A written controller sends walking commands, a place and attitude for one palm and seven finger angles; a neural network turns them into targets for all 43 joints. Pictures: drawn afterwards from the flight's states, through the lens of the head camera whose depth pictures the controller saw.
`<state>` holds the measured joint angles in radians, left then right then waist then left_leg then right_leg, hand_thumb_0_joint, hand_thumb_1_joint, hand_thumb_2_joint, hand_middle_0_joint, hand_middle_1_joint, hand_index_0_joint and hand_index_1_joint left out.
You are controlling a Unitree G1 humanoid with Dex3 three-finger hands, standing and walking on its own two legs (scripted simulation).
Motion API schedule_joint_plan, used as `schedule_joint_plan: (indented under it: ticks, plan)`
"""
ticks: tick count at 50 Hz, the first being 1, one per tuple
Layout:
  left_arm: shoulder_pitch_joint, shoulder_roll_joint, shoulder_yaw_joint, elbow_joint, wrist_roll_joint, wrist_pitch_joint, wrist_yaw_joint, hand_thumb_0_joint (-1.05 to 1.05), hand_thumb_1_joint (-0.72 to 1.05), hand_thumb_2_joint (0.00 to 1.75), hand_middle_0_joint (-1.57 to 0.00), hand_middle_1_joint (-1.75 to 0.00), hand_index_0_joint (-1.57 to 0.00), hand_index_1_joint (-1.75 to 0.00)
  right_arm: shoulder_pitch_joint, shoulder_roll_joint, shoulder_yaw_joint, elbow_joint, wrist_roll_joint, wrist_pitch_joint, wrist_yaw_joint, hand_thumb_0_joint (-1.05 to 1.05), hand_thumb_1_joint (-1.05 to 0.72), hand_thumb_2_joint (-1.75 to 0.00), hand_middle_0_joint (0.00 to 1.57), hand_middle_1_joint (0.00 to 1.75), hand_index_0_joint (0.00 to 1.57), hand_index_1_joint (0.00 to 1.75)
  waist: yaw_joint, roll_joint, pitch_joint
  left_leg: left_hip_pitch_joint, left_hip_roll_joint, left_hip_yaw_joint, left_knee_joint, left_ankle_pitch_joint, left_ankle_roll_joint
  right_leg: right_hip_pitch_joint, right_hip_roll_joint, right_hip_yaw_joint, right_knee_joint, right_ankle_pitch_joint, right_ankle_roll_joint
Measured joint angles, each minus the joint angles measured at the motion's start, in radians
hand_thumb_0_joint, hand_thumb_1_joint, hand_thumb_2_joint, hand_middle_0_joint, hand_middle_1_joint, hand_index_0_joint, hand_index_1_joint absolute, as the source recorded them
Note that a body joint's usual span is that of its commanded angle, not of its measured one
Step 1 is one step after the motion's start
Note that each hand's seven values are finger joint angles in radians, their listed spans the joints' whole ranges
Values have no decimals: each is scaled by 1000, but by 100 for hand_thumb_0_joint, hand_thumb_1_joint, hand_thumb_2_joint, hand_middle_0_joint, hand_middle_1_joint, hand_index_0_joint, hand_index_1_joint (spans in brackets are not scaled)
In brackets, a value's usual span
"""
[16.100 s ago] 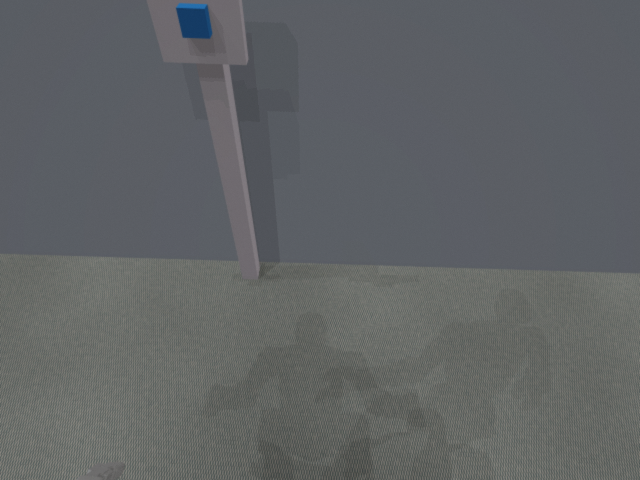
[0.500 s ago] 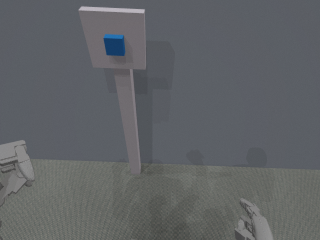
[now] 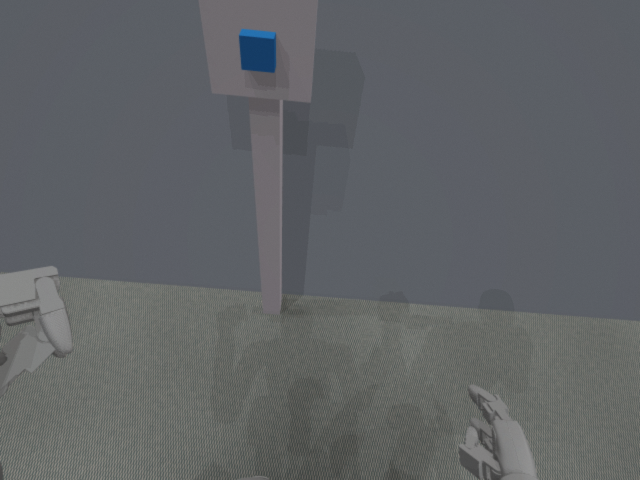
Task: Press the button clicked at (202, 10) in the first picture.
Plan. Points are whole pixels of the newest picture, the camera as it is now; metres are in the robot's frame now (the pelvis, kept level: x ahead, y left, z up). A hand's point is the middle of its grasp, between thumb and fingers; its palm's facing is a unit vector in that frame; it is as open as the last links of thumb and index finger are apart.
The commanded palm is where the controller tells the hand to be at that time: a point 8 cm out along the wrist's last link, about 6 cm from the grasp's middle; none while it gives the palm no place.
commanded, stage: stop stepping back and stand still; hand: left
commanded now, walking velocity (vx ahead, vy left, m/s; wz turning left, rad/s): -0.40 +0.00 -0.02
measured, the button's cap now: (258, 50) +0.70 +0.16 +0.18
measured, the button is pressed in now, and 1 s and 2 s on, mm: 0 0 0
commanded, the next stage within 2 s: let the arm hang, fingers relaxed in 1.02 s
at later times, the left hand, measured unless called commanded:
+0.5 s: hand out of the picture +0.08 +0.24 +0.17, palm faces +0.40 -0.84 -0.37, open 3.1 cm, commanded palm +0.02 +0.27 +0.19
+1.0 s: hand out of the picture +0.06 +0.24 +0.17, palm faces +0.40 -0.80 -0.44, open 3.1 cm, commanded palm +0.01 +0.28 +0.19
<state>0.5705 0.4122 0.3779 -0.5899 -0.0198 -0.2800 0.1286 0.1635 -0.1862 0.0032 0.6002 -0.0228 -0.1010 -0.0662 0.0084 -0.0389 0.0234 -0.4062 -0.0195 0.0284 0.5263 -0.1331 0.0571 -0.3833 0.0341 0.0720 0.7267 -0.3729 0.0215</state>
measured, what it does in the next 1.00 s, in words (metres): walks backwards: right foot, then left foot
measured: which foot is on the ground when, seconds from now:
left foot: down 0.00-0.22, up 0.24-0.38, down 0.40-0.58, up 0.60-0.80, down 0.82-1.00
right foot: up 0.00-0.20, down 0.22-1.00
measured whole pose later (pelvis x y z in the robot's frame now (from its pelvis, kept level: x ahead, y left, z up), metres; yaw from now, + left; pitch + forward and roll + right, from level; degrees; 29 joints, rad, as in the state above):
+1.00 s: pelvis -0.13 +0.01 +0.00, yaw -1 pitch -1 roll +0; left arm 0.60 0.36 0.36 -0.53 0.00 -0.23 0.16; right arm 0.23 -0.20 0.02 0.62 -0.01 -0.14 -0.07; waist 0.00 0.00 -0.02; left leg -0.28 0.05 0.05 0.55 -0.25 -0.02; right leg -0.27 -0.01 -0.08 0.57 -0.28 -0.03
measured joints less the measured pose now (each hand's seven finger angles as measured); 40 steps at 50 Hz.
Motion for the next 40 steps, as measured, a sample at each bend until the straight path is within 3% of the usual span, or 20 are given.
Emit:
schedule_joint_plan:
  ticks: [2, 5, 7, 10, 11, 13, 15, 17, 20, 21, 25, 28, 31, 34, 36, 40]
  plan:
    - [5, 9, 9, 2, -10, 5, 1, 1, 89, 89, -131, -150, -131, -150, -10, 8, 0, -12, -7, -21, 8, 1, -91, -90, 21, 30, 21, 30, -2, 18, -1, -2, 22, -3, -36, 36, 3, -26, 31, -13, 134, -83, -6]
    - [27, 6, 11, -19, -19, 16, 10, 2, 89, 90, -131, -150, -130, -150, -14, 20, 5, -19, -2, -41, 24, 1, -91, -90, 21, 30, 21, 30, 5, 33, -10, 5, 54, 6, -97, 92, -3, -2, 38, -55, 180, -123, -8]
    - [41, -1, 3, -33, -22, 29, 15, 2, 89, 90, -131, -150, -130, -150, -5, 25, 12, -27, 1, -41, 28, 1, -91, -90, 21, 30, 21, 30, 4, 41, -24, 6, 67, 9, -136, 126, -10, 56, 28, -88, 107, -138, -16]
    - [57, 11, 2, -43, -23, 60, 20, 1, 89, 90, -131, -150, -130, -150, 18, 34, 24, -45, 3, -26, 24, 1, -91, -90, 21, 30, 21, 30, -10, 23, -48, -23, 50, 14, -146, 83, -35, 193, 3, -126, -158, -137, -49]
    - [65, 22, 12, -52, -22, 67, 20, 1, 89, 90, -131, -150, -130, -150, 20, 34, 29, -52, 3, -19, 23, 1, -91, -90, 21, 30, 21, 30, -4, 0, -55, -62, 35, 28, -97, 2, -51, 212, -15, -110, -246, -107, -72]
    - [61, 11, -3, -56, -23, 84, 15, 1, 89, 90, -131, -150, -130, -150, 17, 13, 29, -28, 0, 0, 18, 1, -90, -90, 21, 30, 21, 30, 9, 11, -44, -127, 26, -1, 113, -103, -69, 182, -17, -106, -238, 73, -71]
    - [60, -1, -21, -47, -21, 89, 13, 1, 89, 90, -131, -150, -130, -150, 49, 1, 25, 14, 7, 15, 9, 1, -90, -90, 21, 30, 21, 30, 13, 7, -67, -139, 13, -18, 291, -155, -73, 176, -25, -103, -219, 83, -57]
    - [56, -19, -28, -31, -15, 91, 21, 1, 89, 89, -131, -150, -131, -150, 92, -9, 22, 45, 9, 22, -5, 1, -91, -90, 21, 30, 21, 30, 12, -7, -102, -81, 19, -13, 311, -184, -64, 175, -39, -105, -219, 71, -44]
    - [26, -52, -35, 2, -1, 82, 36, 1, 89, 90, -131, -150, -131, -150, 149, -46, 13, 55, 7, 6, -26, 1, -91, -90, 21, 30, 21, 30, -7, 11, -136, 86, 56, -22, 86, -233, -33, 145, -42, -129, -175, 56, -33]
    - [6, -58, -34, 16, 1, 78, 41, 1, 89, 90, -131, -150, -131, -150, 151, -54, 4, 59, 8, -2, -33, 1, -91, -90, 21, 30, 21, 30, -21, 15, -129, 92, 53, -29, 47, -170, -32, 125, -49, -137, -137, 42, -27]
    - [-3, -44, -3, 71, 5, 83, 44, 1, 89, 90, -131, -150, -131, -150, 138, -28, 3, 69, 7, -16, -32, 1, -91, -90, 21, 30, 20, 30, -50, -13, -88, 100, 31, -7, 50, -106, -49, 77, -46, -109, -4, -70, -30]
    - [37, -18, 4, 55, 14, 85, 38, 2, 89, 90, -131, -150, -130, -150, 156, -5, 13, 45, 5, -28, -16, 1, -91, -90, 20, 30, 20, 30, -68, -3, -83, 101, 40, -12, 35, -101, -53, 114, -26, -140, -92, -65, -42]
    - [61, -2, -7, 24, 20, 67, 24, 2, 89, 90, -131, -150, -130, -150, 158, 1, 12, 40, 3, -16, 0, 1, -91, -90, 21, 30, 20, 30, -58, 8, -71, 23, 34, -25, 213, -238, -48, 110, -21, -151, -138, 88, -86]
    - [67, -21, -16, 26, 16, 41, 16, 1, 89, 90, -131, -150, -130, -150, 152, -7, 11, 73, -1, -3, 7, 1, -91, -90, 21, 30, 21, 30, -31, 2, -76, -54, 24, -14, 437, -249, -49, 115, -29, -141, -169, 114, -93]
    - [67, -37, -15, 43, 15, 32, 18, 1, 89, 89, -131, -150, -131, -150, 152, -12, 12, 82, -1, 0, 1, 1, -91, -90, 21, 30, 21, 30, -23, -2, -89, -45, 35, 8, 401, -229, -44, 123, -37, -136, -203, 125, -85]
    - [46, -61, -23, 68, 18, 36, 33, 1, 89, 90, -131, -150, -131, -150, 148, -32, 8, 70, -2, -21, -17, 1, -91, -90, 21, 30, 21, 30, -13, 3, -88, 85, 56, 32, 100, -216, -23, 121, -48, -142, -203, 125, -70]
